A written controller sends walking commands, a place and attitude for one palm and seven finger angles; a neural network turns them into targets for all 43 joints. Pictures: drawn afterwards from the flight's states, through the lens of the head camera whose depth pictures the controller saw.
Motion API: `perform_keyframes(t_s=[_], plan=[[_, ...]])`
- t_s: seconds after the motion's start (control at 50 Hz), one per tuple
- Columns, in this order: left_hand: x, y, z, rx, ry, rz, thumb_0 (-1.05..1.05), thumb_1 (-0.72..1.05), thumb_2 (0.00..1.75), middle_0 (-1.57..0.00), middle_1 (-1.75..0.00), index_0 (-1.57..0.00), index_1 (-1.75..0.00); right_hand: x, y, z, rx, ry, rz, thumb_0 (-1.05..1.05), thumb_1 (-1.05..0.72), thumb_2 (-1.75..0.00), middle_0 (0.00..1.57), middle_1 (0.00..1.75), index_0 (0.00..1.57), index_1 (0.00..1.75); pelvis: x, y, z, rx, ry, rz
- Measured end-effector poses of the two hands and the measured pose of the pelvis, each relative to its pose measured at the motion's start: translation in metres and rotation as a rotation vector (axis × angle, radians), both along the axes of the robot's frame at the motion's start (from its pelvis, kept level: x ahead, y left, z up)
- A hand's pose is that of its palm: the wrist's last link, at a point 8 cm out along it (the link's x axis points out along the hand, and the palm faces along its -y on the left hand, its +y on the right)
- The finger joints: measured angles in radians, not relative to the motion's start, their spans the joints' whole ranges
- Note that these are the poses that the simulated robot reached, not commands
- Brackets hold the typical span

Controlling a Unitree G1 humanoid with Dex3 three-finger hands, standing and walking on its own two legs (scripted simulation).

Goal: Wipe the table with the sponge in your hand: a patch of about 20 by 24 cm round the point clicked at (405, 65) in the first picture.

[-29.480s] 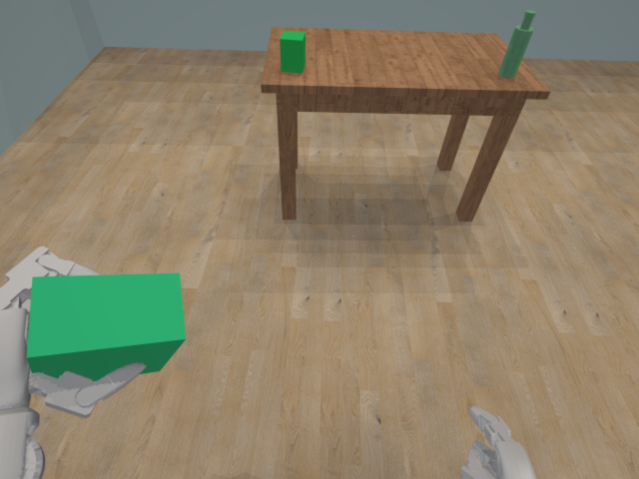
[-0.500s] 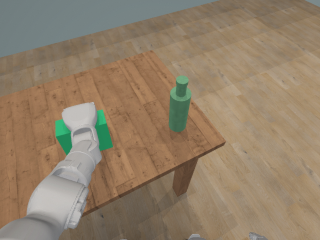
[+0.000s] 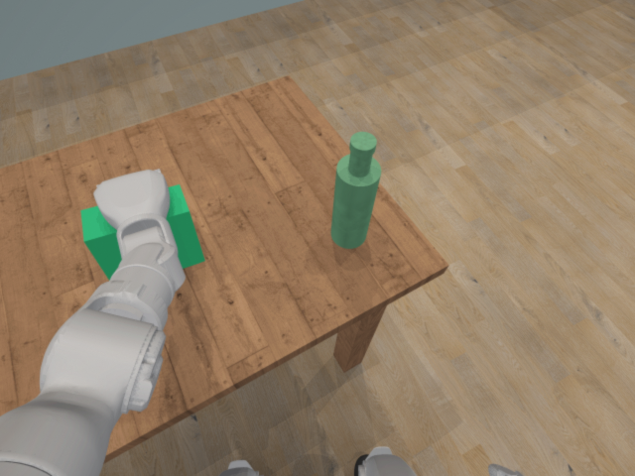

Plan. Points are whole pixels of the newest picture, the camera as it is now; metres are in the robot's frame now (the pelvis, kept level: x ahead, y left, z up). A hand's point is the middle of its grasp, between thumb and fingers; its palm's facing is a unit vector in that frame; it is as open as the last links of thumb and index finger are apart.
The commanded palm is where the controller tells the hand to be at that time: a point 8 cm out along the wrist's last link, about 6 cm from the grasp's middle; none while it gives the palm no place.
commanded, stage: wipe forward along the third lane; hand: left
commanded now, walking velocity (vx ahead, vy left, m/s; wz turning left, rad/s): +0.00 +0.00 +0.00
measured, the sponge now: (151, 245) +0.45 +0.23 -0.04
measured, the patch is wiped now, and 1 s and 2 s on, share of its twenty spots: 1.00 1.00 1.00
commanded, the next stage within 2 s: wipe back along the third lane in 0.20 s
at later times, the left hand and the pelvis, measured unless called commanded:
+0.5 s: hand (137, 204) +0.49 +0.25 +0.00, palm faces -0.09 +0.03 -1.00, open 10.4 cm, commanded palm +0.46 +0.23 +0.03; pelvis +0.01 +0.01 +0.00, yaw -1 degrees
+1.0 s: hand (141, 228) +0.45 +0.24 +0.00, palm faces -0.07 +0.00 -1.00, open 10.4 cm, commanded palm +0.40 +0.21 +0.03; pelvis +0.05 +0.01 +0.01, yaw +0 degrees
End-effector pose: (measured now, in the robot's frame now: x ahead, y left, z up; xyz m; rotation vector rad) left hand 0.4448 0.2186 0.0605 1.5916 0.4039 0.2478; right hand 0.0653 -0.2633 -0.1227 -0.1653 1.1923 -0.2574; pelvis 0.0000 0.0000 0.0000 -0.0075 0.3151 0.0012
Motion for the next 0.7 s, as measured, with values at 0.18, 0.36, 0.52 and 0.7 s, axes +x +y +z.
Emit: perform_keyframes(t_s=[0.18, 0.36, 0.52, 0.7], plan=[[0.02, 0.01, 0.001, 0.0, 0.002, 0.022, 0.02, -0.55, 1.05, -0.72, -1.29, -0.73, -1.3, -0.021, 0.001, -0.001, -0.017, 0.051, -0.024, 0.0, -0.91, -0.9, 0.21, 0.3, 0.2, 0.3, 0.0, 0.004, -0.004, -0.005, 0.03, -0.003], [0.04, 0.02, 0.0, 0.003, 0.016, 0.03, 0.02, -0.54, 1.05, -0.71, -1.29, -0.73, -1.3, -0.044, 0.0, -0.001, -0.03, 0.117, -0.052, 0.0, -0.91, -0.9, 0.21, 0.3, 0.2, 0.3, 0.003, 0.008, -0.007, -0.015, 0.061, -0.006], [0.033, 0.021, -0.001, 0.001, -0.021, 0.003, 0.02, -0.54, 1.05, -0.7, -1.3, -0.71, -1.31, -0.042, 0.01, -0.001, 0.006, 0.145, -0.064, 0.0, -0.91, -0.9, 0.21, 0.29, 0.2, 0.3, 0.015, 0.011, -0.004, -0.019, 0.053, -0.015], [0.015, 0.017, 0.001, -0.008, -0.025, -0.003, 0.01, -0.52, 1.04, -0.68, -1.31, -0.69, -1.33, 0.014, 0.022, 0.003, 0.047, 0.065, -0.012, 0.0, -0.91, -0.9, 0.21, 0.29, 0.2, 0.3, 0.03, 0.013, 0.005, -0.019, 0.011, -0.004]])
